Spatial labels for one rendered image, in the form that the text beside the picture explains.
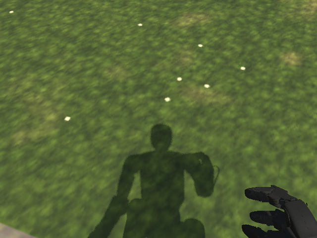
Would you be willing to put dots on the right robot hand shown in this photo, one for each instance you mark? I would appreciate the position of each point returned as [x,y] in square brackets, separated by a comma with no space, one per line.
[297,221]

